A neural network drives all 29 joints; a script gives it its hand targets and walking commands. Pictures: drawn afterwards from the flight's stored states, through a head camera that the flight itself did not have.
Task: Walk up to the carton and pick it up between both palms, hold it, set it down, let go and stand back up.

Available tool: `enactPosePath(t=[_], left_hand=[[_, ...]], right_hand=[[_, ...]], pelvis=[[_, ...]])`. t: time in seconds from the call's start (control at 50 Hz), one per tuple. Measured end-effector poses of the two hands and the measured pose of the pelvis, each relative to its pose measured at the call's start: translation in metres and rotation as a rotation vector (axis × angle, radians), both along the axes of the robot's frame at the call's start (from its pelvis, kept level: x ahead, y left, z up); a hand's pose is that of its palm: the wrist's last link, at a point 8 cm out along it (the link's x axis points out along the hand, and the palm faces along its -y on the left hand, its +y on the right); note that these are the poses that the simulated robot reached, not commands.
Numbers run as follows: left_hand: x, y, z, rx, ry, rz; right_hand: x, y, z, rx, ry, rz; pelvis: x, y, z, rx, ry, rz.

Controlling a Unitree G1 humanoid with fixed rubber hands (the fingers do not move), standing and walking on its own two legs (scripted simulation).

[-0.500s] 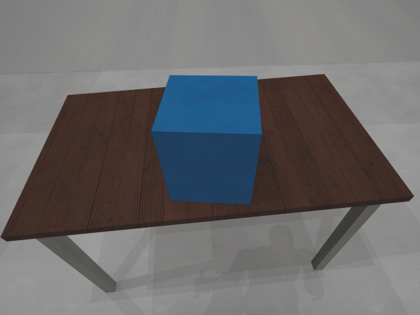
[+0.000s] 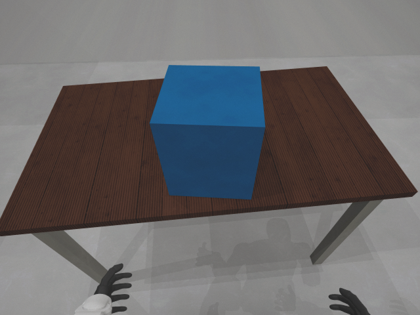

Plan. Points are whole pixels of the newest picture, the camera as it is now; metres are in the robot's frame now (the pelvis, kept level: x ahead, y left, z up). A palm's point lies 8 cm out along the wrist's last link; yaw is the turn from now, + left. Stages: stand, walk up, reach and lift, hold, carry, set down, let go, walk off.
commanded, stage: reach and lift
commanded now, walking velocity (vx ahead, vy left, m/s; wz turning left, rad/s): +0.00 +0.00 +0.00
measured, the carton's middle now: (211, 135) +0.51 +0.03 +0.03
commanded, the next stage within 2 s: none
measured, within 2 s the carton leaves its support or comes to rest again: neither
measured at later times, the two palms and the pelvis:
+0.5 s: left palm out of the picture +0.14 +0.24 -0.05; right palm (357, 306) +0.16 -0.23 -0.05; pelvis +0.00 +0.00 +0.02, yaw +0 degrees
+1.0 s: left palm (95, 308) +0.15 +0.23 -0.02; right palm (357, 292) +0.17 -0.21 -0.01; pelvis -0.01 +0.00 +0.02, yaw +0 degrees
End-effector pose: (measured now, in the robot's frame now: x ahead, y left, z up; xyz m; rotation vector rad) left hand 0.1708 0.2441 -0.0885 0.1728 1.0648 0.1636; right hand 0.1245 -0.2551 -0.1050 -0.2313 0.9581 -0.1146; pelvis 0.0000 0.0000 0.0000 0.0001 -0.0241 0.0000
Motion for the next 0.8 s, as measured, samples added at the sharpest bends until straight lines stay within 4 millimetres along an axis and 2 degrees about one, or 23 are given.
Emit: enactPosePath(t=[0.1,0.32,0.42,0.56,0.8], left_hand=[[0.004,0.000,0.008,-0.001,-0.034,-0.004],[-0.030,0.003,0.021,-0.008,-0.102,0.011],[-0.035,0.002,0.028,-0.018,-0.157,0.020],[-0.029,0.000,0.040,-0.034,-0.262,0.026],[-0.023,-0.010,0.056,-0.080,-0.397,0.014]], right_hand=[[0.013,0.001,0.009,-0.008,-0.051,0.008],[0.038,0.009,0.041,-0.005,-0.214,0.031],[0.039,0.019,0.048,0.020,-0.256,0.023],[0.032,0.031,0.055,0.047,-0.305,0.002],[0.031,0.036,0.075,0.043,-0.405,0.004]], pelvis=[[0.004,0.000,0.003,0.000,-0.005,0.000],[0.006,0.000,0.016,0.000,-0.035,0.000],[0.003,-0.001,0.020,0.002,-0.045,0.000],[-0.002,-0.002,0.022,0.003,-0.054,0.000],[-0.007,-0.002,0.022,0.002,-0.063,0.000]])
